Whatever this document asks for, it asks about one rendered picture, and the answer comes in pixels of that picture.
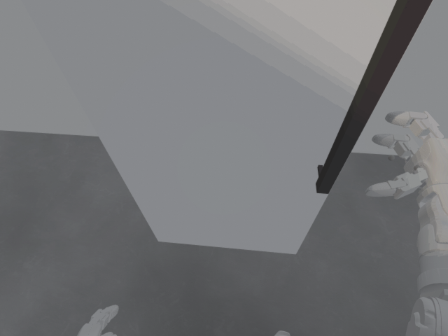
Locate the handle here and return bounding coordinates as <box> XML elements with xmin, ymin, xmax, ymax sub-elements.
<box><xmin>316</xmin><ymin>0</ymin><xmax>433</xmax><ymax>194</ymax></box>

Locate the robot right forearm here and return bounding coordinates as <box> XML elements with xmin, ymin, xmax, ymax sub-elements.
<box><xmin>416</xmin><ymin>183</ymin><xmax>448</xmax><ymax>301</ymax></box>

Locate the right robot upper arm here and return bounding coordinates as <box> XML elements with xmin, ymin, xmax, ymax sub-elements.
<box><xmin>405</xmin><ymin>296</ymin><xmax>448</xmax><ymax>336</ymax></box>

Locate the right robot hand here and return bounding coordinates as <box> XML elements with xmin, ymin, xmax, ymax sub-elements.
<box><xmin>365</xmin><ymin>111</ymin><xmax>448</xmax><ymax>200</ymax></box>

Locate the fridge door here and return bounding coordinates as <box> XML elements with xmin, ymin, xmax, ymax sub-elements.
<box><xmin>21</xmin><ymin>0</ymin><xmax>431</xmax><ymax>254</ymax></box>

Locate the left robot hand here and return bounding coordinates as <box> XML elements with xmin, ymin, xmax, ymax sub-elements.
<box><xmin>77</xmin><ymin>305</ymin><xmax>119</xmax><ymax>336</ymax></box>

